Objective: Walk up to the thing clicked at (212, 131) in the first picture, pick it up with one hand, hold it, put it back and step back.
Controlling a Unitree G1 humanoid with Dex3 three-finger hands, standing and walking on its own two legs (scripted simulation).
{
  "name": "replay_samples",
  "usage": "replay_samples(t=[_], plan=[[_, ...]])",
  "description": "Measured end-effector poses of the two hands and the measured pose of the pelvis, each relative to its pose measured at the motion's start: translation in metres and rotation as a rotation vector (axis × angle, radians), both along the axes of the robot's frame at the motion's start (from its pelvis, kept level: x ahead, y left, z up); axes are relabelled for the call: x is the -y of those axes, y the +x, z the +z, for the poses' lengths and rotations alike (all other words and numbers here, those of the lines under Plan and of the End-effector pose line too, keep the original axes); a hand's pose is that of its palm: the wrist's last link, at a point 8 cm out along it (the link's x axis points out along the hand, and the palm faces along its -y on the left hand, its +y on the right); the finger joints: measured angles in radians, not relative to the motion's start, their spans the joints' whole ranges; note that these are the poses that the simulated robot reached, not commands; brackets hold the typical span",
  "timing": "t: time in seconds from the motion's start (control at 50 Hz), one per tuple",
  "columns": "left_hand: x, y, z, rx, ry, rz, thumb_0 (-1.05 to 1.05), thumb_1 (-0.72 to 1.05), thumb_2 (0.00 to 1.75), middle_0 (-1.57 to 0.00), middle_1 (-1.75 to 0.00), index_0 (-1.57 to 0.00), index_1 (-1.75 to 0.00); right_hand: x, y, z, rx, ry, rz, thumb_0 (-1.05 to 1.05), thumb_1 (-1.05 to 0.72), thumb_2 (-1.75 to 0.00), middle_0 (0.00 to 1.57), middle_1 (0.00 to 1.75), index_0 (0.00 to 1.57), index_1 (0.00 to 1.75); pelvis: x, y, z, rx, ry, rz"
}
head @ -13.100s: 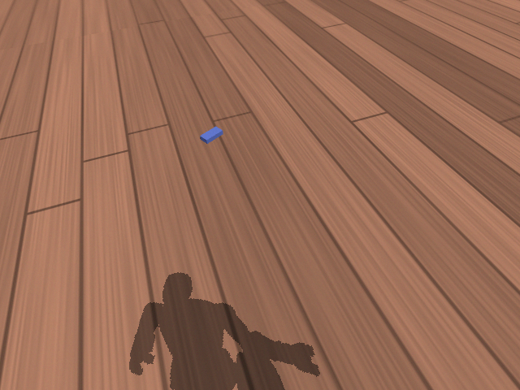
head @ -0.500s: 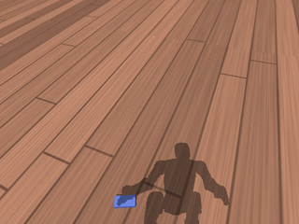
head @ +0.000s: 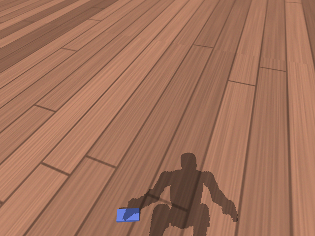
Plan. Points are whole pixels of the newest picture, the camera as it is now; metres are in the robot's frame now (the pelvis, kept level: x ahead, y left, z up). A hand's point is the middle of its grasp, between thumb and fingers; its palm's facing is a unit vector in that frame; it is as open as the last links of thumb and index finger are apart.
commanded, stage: stand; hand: left
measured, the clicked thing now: (128, 215) +0.42 +0.24 -0.77
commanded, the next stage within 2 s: walk up in 0.68 s
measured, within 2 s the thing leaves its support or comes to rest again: neither
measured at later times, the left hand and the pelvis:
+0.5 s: hand out of the picture +0.07 +0.25 -0.15, palm faces -0.03 -0.93 -0.35, open 7.4 cm; pelvis +0.00 -0.01 +0.00, yaw +1 degrees
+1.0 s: hand out of the picture +0.07 +0.29 -0.19, palm faces -0.03 -0.93 -0.38, open 7.4 cm; pelvis -0.07 +0.03 -0.03, yaw +2 degrees
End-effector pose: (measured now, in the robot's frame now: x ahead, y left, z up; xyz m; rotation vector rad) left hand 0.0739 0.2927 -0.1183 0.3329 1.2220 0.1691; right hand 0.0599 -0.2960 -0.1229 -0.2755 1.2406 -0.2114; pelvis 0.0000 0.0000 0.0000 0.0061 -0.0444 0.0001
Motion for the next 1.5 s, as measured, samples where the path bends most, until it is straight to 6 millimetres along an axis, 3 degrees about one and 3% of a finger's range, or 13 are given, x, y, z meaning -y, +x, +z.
replay_samples(t=[0.7, 0.82, 0.9, 1.04, 1.12, 1.24, 1.38, 1.5], plan=[[0.002, -0.013, 0.001, -0.016, 0.008, 0.033, 0.0, 0.91, 0.89, -0.21, -0.3, -0.2, -0.3, 0.009, 0.0, -0.001, -0.018, -0.004, 0.02, 0.0, -0.91, -0.9, 0.2, 0.3, 0.2, 0.3, 0.008, -0.003, 0.0, -0.008, -0.003, 0.013], [-0.008, -0.015, -0.005, 0.003, 0.026, 0.061, 0.0, 0.91, 0.89, -0.21, -0.3, -0.2, -0.3, 0.016, -0.001, -0.005, -0.023, -0.033, 0.02, 0.0, -0.9, -0.9, 0.2, 0.3, 0.2, 0.3, 0.006, -0.025, -0.009, -0.012, -0.013, 0.022], [-0.021, -0.017, -0.011, 0.022, 0.038, 0.035, 0.0, 0.91, 0.89, -0.21, -0.3, -0.2, -0.3, 0.017, -0.008, -0.006, -0.011, -0.072, 0.027, 0.0, -0.91, -0.9, 0.2, 0.3, 0.2, 0.3, -0.005, -0.044, -0.017, -0.011, -0.007, 0.02], [-0.05, -0.01, -0.034, 0.098, 0.039, 0.001, 0.0, 0.91, 0.89, -0.21, -0.3, -0.2, -0.3, -0.001, -0.058, -0.007, -0.035, -0.134, 0.041, 0.0, -0.91, -0.9, 0.2, 0.3, 0.2, 0.3, -0.031, -0.077, -0.035, -0.01, -0.009, 0.023], [-0.05, -0.025, -0.031, 0.09, 0.025, 0.006, 0.0, 0.91, 0.89, -0.21, -0.3, -0.2, -0.3, -0.013, -0.089, 0.002, -0.074, -0.13, 0.031, 0.0, -0.91, -0.9, 0.2, 0.3, 0.2, 0.3, -0.033, -0.091, -0.026, -0.016, -0.023, 0.015], [-0.045, -0.069, -0.027, 0.017, 0.019, -0.025, 0.0, 0.91, 0.89, -0.21, -0.3, -0.2, -0.3, -0.017, -0.108, 0.006, -0.01, -0.127, 0.012, 0.0, -0.9, -0.9, 0.21, 0.3, 0.2, 0.3, -0.032, -0.114, -0.019, -0.022, -0.033, -0.024], [-0.031, -0.115, -0.024, 0.012, 0.048, -0.044, 0.0, 0.91, 0.89, -0.21, -0.3, -0.2, -0.3, 0.005, -0.129, -0.01, 0.067, -0.104, 0.019, 0.0, -0.9, -0.9, 0.21, 0.3, 0.2, 0.3, -0.016, -0.154, -0.031, -0.016, -0.025, -0.062], [-0.017, -0.16, -0.005, 0.035, 0.052, -0.024, 0.0, 0.91, 0.89, -0.21, -0.3, -0.2, -0.3, 0.015, -0.152, -0.009, 0.085, -0.085, 0.008, 0.0, -0.9, -0.9, 0.21, 0.3, 0.2, 0.3, -0.009, -0.184, -0.023, -0.009, 0.006, -0.044]])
